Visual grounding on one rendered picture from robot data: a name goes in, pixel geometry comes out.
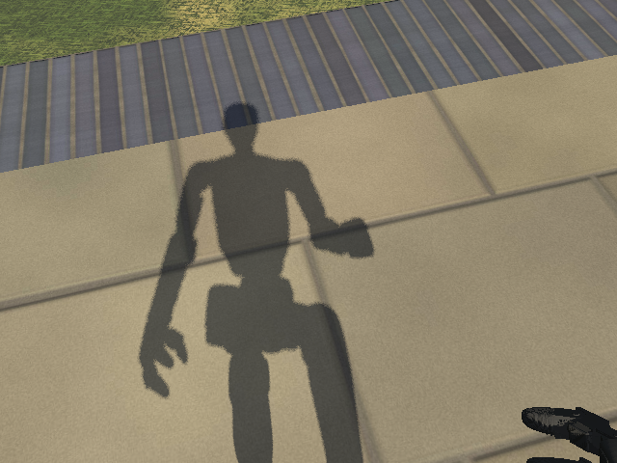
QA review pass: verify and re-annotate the right robot hand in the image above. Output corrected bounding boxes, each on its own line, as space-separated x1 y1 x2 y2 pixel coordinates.
522 407 617 463

